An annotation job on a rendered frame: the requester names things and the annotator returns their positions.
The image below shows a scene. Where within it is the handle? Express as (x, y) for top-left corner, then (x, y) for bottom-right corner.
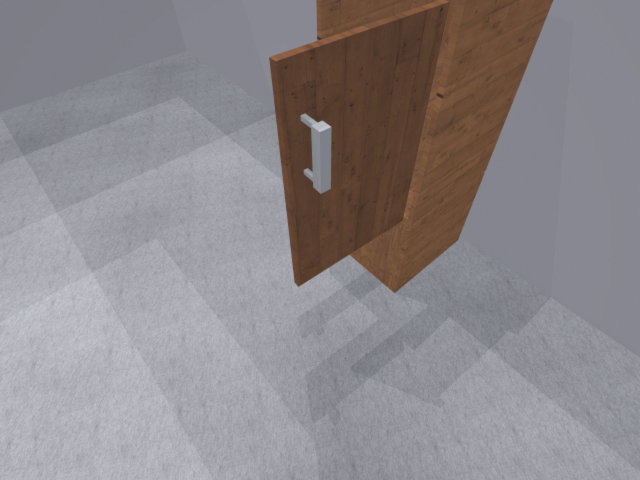
(300, 114), (331, 194)

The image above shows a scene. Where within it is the cupboard door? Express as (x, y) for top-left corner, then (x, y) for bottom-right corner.
(269, 0), (450, 287)

